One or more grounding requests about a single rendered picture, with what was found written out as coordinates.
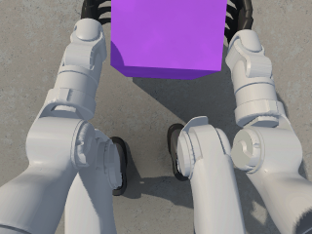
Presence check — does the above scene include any robot left upper arm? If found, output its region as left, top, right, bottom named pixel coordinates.
left=0, top=116, right=98, bottom=234

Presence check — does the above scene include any robot left forearm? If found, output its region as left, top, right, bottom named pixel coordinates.
left=25, top=18, right=107, bottom=159

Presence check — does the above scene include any robot left hand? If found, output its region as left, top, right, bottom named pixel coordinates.
left=80, top=0, right=111, bottom=25

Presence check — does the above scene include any robot right upper arm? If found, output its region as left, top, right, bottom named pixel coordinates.
left=230, top=126, right=312, bottom=234

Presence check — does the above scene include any robot right forearm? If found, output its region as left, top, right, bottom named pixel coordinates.
left=225, top=29, right=303, bottom=160

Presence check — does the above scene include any left robot foot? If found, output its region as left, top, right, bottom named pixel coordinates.
left=110, top=136, right=128, bottom=196

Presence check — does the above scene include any robot left thigh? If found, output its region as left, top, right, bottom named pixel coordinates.
left=64, top=137, right=120, bottom=234

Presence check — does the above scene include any robot right hand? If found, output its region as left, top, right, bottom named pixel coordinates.
left=224, top=0, right=254, bottom=45

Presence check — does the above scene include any carton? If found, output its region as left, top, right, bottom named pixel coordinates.
left=110, top=0, right=227, bottom=80

